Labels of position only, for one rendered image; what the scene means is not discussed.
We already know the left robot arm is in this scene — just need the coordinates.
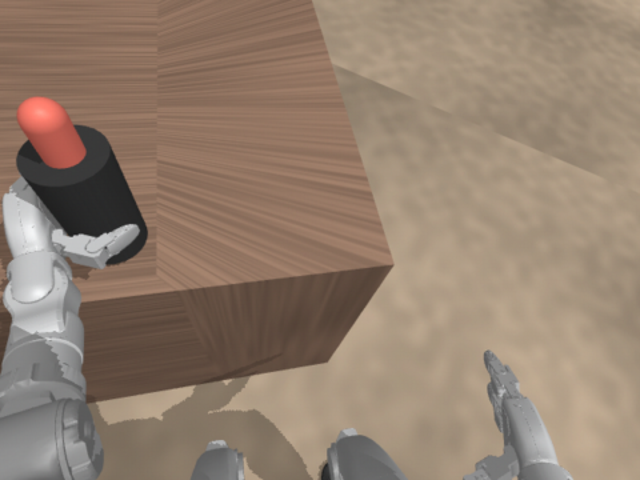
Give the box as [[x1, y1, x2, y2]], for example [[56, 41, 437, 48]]
[[0, 251, 104, 480]]

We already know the right robot arm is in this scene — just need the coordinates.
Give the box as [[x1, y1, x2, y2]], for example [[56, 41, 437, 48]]
[[518, 463, 574, 480]]

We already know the bottle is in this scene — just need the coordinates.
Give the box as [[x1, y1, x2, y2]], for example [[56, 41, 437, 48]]
[[16, 97, 148, 265]]

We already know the right robot hand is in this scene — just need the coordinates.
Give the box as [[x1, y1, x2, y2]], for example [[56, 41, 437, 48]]
[[463, 350, 559, 480]]

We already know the left robot hand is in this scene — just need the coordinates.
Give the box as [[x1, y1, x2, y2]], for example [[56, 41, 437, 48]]
[[2, 172, 140, 269]]

